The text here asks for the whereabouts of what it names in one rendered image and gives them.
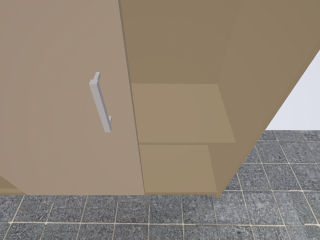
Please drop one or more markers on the handle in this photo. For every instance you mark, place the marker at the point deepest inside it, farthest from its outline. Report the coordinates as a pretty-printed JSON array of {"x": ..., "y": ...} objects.
[{"x": 100, "y": 104}]

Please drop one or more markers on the wardrobe door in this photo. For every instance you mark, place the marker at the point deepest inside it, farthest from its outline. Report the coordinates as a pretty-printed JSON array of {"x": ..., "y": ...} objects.
[
  {"x": 52, "y": 140},
  {"x": 4, "y": 184}
]

